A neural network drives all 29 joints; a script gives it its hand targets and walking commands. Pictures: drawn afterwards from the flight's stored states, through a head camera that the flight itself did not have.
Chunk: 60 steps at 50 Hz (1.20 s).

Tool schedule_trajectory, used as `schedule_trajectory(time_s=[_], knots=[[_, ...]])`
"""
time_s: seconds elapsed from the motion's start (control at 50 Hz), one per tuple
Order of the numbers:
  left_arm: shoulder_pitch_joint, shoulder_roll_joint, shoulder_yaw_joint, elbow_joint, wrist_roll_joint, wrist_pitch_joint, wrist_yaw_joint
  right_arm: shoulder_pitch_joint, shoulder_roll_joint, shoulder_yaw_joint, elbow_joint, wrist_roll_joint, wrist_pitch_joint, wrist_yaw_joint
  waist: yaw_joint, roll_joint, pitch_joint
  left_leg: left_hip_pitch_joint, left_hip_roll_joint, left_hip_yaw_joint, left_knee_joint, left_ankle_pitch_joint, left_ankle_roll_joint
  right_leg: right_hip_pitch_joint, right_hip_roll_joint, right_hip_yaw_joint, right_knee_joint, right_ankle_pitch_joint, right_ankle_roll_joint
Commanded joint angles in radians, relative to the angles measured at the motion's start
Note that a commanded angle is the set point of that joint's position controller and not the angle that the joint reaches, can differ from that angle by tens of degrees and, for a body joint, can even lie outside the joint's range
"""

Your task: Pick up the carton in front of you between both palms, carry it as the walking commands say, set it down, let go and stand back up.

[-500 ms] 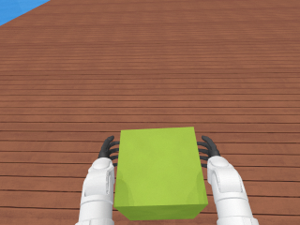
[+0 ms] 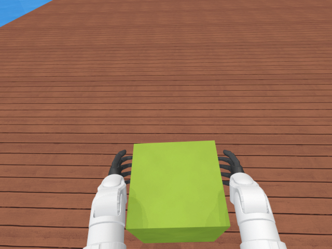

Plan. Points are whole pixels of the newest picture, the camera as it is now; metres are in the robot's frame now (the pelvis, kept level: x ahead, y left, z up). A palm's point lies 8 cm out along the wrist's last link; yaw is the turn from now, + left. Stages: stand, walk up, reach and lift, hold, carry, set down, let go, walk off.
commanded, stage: carry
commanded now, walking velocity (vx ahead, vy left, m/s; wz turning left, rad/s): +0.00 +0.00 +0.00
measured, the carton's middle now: (176, 195) +0.29 +0.00 -0.05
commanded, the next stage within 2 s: hold in 0.22 s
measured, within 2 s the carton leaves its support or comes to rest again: neither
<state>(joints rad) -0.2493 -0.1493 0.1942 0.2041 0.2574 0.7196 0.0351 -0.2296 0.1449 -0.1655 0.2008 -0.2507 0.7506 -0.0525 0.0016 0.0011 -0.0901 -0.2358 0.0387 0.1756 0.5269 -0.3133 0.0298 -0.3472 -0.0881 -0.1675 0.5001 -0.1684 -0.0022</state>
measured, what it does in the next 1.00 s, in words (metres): shifts its weight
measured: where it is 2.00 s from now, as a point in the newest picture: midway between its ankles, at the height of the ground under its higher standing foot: outside the picture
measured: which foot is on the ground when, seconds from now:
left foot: down 0.00-1.00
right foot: down 0.00-1.00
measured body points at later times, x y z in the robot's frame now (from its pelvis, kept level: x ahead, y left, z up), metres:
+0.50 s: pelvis -0.01 -0.01 +0.01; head -0.04 -0.02 +0.46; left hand +0.27 +0.18 +0.04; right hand +0.30 -0.12 +0.04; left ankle -0.02 +0.09 -0.73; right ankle +0.06 -0.14 -0.73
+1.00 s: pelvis -0.02 -0.05 +0.00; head -0.03 -0.06 +0.45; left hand +0.29 +0.16 +0.03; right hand +0.34 -0.14 +0.01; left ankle -0.02 +0.09 -0.73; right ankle +0.06 -0.14 -0.73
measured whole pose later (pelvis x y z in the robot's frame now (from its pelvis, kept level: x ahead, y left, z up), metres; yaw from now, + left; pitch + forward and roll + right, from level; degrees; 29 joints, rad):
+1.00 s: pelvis -0.02 -0.05 +0.00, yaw +10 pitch -5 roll +0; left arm -0.53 -0.21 0.51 0.55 0.47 0.55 -0.03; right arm -0.49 0.21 -0.45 0.52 -0.43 0.60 -0.03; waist 0.00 0.03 0.05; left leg -0.20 -0.02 -0.12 0.57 -0.29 -0.01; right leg -0.24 0.05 0.01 0.54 -0.21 -0.03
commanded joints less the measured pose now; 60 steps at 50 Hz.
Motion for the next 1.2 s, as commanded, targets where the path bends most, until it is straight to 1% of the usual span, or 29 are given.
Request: schedule_trajectory(time_s=[0.0, 0.2, 0.22, 0.24, 0.26, 0.28, 0.3, 0.32, 0.34, 0.38, 0.46, 0.56, 0.7, 0.74, 0.78, 0.82, 0.86, 0.9, 0.96, 1.0, 1.04, 1.08, 1.1, 1.18], knots=[[-0.42, -0.938, -0.558, -0.022, -0.264, -0.023, -0.262, -0.527, 0.926, 0.559, -0.108, 0.286, -0.064, 0.266, 0.0, 0.001, -0.256, 0.016, 0.125, -0.113, -0.106, 0.186, 0.003, 0.159, -0.085, 0.096, -0.041, 0.152, -0.006], [-0.419, -0.939, -0.558, -0.022, -0.264, -0.023, -0.262, -0.528, 0.927, 0.559, -0.108, 0.286, -0.064, 0.266, 0.0, 0.002, -0.257, 0.015, 0.125, -0.113, -0.106, 0.196, 0.006, 0.156, -0.085, 0.094, -0.038, 0.15, -0.002], [-0.357, -0.973, -0.533, 0.003, -0.248, -0.032, -0.27, -0.436, 0.949, 0.539, -0.139, 0.274, -0.062, 0.272, 0.0, 0.086, -0.139, 0.013, -0.069, -0.287, -0.185, 0.476, 0.005, 0.413, 0.204, 0.212, -0.049, 0.269, -0.03], [-0.359, -0.949, -0.52, -0.011, -0.231, -0.053, -0.263, -0.458, 0.92, 0.538, -0.178, 0.269, -0.074, 0.271, 0.002, 0.098, -0.192, 0.076, -0.059, -0.305, -0.173, 0.523, -0.002, 0.414, 0.182, 0.245, -0.067, 0.272, -0.03], [-0.345, -0.939, -0.508, -0.009, -0.224, -0.057, -0.26, -0.465, 0.914, 0.549, -0.169, 0.264, -0.073, 0.271, 0.017, 0.056, -0.205, 0.139, -0.066, -0.306, -0.161, 0.583, -0.012, 0.392, 0.185, 0.24, -0.083, 0.31, -0.022], [-0.355, -0.939, -0.507, -0.009, -0.228, -0.061, -0.254, -0.47, 0.915, 0.552, -0.161, 0.266, -0.077, 0.268, 0.018, 0.049, -0.22, 0.162, -0.071, -0.302, -0.166, 0.57, -0.021, 0.41, 0.185, 0.24, -0.093, 0.321, -0.019], [-0.334, -0.926, -0.493, 0.011, -0.212, -0.062, -0.247, -0.478, 0.897, 0.55, -0.169, 0.27, -0.079, 0.274, 0.027, 0.054, -0.198, 0.22, -0.08, -0.295, -0.183, 0.501, -0.021, 0.349, 0.185, 0.237, -0.102, 0.277, -0.009], [-0.353, -0.927, -0.496, 0.011, -0.212, -0.063, -0.247, -0.492, 0.903, 0.559, -0.163, 0.271, -0.083, 0.274, 0.022, 0.035, -0.193, 0.212, -0.086, -0.293, -0.184, 0.477, -0.023, 0.355, 0.195, 0.23, -0.106, 0.255, -0.004], [-0.375, -0.931, -0.499, 0.014, -0.218, -0.065, -0.249, -0.499, 0.905, 0.556, -0.153, 0.266, -0.085, 0.271, 0.017, 0.038, -0.186, 0.181, -0.087, -0.292, -0.191, 0.437, -0.024, 0.387, 0.195, 0.231, -0.109, 0.234, -0.007], [-0.404, -0.937, -0.511, 0.02, -0.229, -0.063, -0.26, -0.495, 0.9, 0.539, -0.138, 0.253, -0.085, 0.268, -0.005, 0.042, -0.156, 0.167, -0.086, -0.289, -0.202, 0.356, -0.025, 0.375, 0.196, 0.228, -0.115, 0.179, -0.009], [-0.462, -0.947, -0.511, 0.046, -0.235, -0.057, -0.282, -0.521, 0.92, 0.504, -0.082, 0.234, -0.082, 0.273, -0.022, 0.035, -0.11, 0.126, -0.088, -0.285, -0.214, 0.219, -0.021, 0.366, 0.19, 0.227, -0.127, 0.083, -0.016], [-0.505, -0.958, -0.485, 0.094, -0.233, -0.053, -0.299, -0.569, 0.955, 0.485, -0.014, 0.228, -0.075, 0.291, -0.014, 0.013, -0.087, 0.071, -0.094, -0.279, -0.223, 0.111, -0.011, 0.386, 0.177, 0.231, -0.138, 0.012, -0.012], [-0.548, -0.974, -0.449, 0.139, -0.22, -0.057, -0.317, -0.627, 0.988, 0.475, 0.031, 0.23, -0.072, 0.31, 0.001, -0.011, -0.093, 0.026, -0.108, -0.266, -0.218, 0.058, 0.001, 0.421, 0.152, 0.242, -0.155, -0.029, -0.003], [-0.586, -0.959, -0.425, 0.157, -0.205, -0.064, -0.324, -0.663, 1.004, 0.463, 0.057, 0.229, -0.073, 0.31, 0.011, -0.022, -0.087, 0.011, -0.113, -0.259, -0.208, 0.034, 0.007, 0.42, 0.143, 0.248, -0.159, -0.06, 0.001], [-0.638, -0.947, -0.386, 0.199, -0.181, -0.079, -0.332, -0.706, 1.016, 0.43, 0.108, 0.216, -0.081, 0.309, 0.018, -0.029, -0.072, -0.011, -0.116, -0.254, -0.191, -0.003, 0.013, 0.406, 0.134, 0.257, -0.16, -0.125, 0.004], [-0.699, -0.938, -0.33, 0.263, -0.146, -0.102, -0.338, -0.756, 1.021, 0.374, 0.183, 0.191, -0.097, 0.308, 0.018, -0.034, -0.057, -0.036, -0.118, -0.25, -0.162, -0.035, 0.016, 0.38, 0.126, 0.271, -0.157, -0.194, 0.006], [-0.756, -0.925, -0.256, 0.337, -0.099, -0.13, -0.338, -0.802, 1.009, 0.298, 0.267, 0.153, -0.121, 0.304, 0.012, -0.034, -0.037, -0.067, -0.12, -0.248, -0.128, -0.058, 0.017, 0.344, 0.122, 0.282, -0.143, -0.241, 0.005], [-0.79, -0.904, -0.169, 0.404, -0.045, -0.16, -0.328, -0.833, 0.973, 0.211, 0.34, 0.103, -0.149, 0.291, 0.005, -0.025, -0.019, -0.111, -0.12, -0.25, -0.094, -0.069, 0.019, 0.311, 0.124, 0.287, -0.121, -0.256, 0.002], [-0.782, -0.851, -0.044, 0.476, 0.037, -0.207, -0.291, -0.833, 0.873, 0.082, 0.4, 0.016, -0.205, 0.262, -0.01, -0.005, -0.002, -0.196, -0.123, -0.254, -0.049, -0.058, 0.017, 0.247, 0.139, 0.276, -0.065, -0.201, -0.003], [-0.751, -0.809, 0.014, 0.503, 0.081, -0.246, -0.264, -0.802, 0.788, 0.017, 0.416, -0.035, -0.252, 0.245, -0.022, 0.005, -0.018, -0.255, -0.129, -0.254, -0.02, -0.021, 0.01, 0.185, 0.15, 0.258, -0.019, -0.114, -0.006], [-0.692, -0.769, 0.049, 0.52, 0.11, -0.297, -0.241, -0.754, 0.721, -0.013, 0.424, -0.068, -0.31, 0.236, -0.024, 0.003, -0.061, -0.312, -0.14, -0.252, 0.018, 0.038, -0.001, 0.121, 0.158, 0.245, 0.035, -0.004, -0.006], [-0.651, -0.755, 0.044, 0.517, 0.114, -0.361, -0.227, -0.728, 0.694, 0.001, 0.418, -0.074, -0.379, 0.234, -0.02, -0.005, -0.138, -0.363, -0.151, -0.249, 0.062, 0.11, -0.011, 0.075, 0.166, 0.241, 0.09, 0.102, -0.001], [-0.643, -0.763, 0.024, 0.509, 0.108, -0.396, -0.222, -0.727, 0.698, 0.023, 0.414, -0.068, -0.416, 0.236, -0.017, -0.007, -0.181, -0.386, -0.156, -0.247, 0.084, 0.142, -0.016, 0.055, 0.169, 0.241, 0.117, 0.145, 0.001], [-0.698, -0.844, -0.132, 0.474, 0.043, -0.537, -0.21, -0.794, 0.769, 0.176, 0.4, 0.001, -0.56, 0.251, -0.012, 0.001, -0.429, -0.485, -0.174, -0.238, 0.191, 0.236, -0.032, -0.008, 0.183, 0.246, 0.251, 0.277, 0.005]])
